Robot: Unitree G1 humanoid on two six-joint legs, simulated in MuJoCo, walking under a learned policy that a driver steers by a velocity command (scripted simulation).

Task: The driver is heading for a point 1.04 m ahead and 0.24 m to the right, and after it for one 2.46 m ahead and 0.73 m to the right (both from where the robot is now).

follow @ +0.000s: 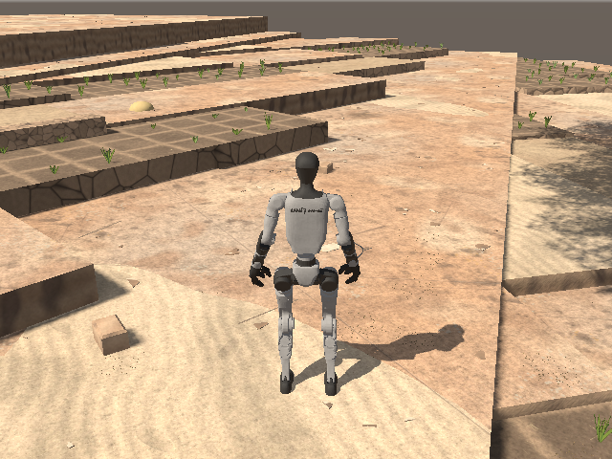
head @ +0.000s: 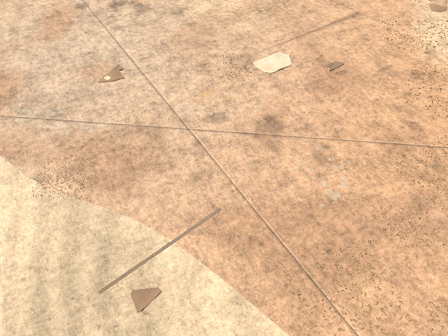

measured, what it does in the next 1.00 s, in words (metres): walks ahead: right foot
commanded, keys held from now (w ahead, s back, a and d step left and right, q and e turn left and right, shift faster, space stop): no key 0.18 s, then w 0.82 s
